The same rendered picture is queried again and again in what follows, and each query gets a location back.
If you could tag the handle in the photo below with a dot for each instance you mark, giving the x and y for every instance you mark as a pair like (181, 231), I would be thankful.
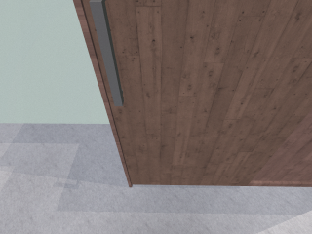
(100, 17)

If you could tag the wardrobe door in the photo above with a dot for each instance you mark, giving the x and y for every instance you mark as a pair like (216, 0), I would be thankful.
(211, 88)
(293, 160)

